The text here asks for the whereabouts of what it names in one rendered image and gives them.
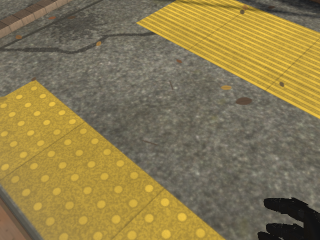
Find right robot hand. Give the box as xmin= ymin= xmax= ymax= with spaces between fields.
xmin=257 ymin=197 xmax=320 ymax=240

